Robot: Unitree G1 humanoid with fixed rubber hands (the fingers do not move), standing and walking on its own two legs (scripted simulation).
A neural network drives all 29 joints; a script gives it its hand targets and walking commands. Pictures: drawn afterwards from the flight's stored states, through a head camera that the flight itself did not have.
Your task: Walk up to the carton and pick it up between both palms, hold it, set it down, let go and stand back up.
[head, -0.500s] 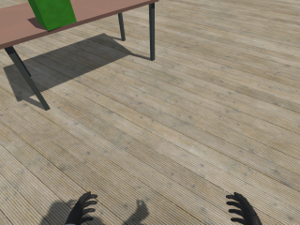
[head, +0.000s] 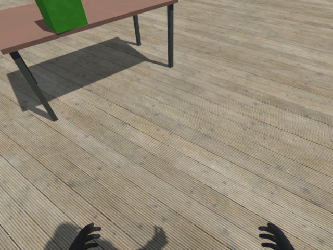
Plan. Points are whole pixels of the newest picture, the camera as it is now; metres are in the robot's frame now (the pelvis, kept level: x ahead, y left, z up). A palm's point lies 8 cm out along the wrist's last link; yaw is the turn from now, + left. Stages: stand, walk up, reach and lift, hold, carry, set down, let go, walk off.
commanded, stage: stand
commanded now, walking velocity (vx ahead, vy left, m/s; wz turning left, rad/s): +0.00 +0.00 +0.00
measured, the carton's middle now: (60, 6) +1.51 +0.75 +0.02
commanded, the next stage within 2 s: none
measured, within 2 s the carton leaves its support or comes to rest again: neither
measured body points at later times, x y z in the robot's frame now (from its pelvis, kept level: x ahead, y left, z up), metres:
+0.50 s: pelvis +0.00 +0.00 +0.00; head +0.00 +0.00 +0.45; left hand +0.13 +0.25 -0.09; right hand +0.13 -0.25 -0.09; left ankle +0.02 +0.12 -0.73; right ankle +0.01 -0.12 -0.73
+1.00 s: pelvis +0.00 +0.00 +0.00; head +0.00 +0.00 +0.45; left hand +0.12 +0.26 -0.10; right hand +0.13 -0.25 -0.09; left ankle +0.02 +0.12 -0.73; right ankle +0.01 -0.12 -0.73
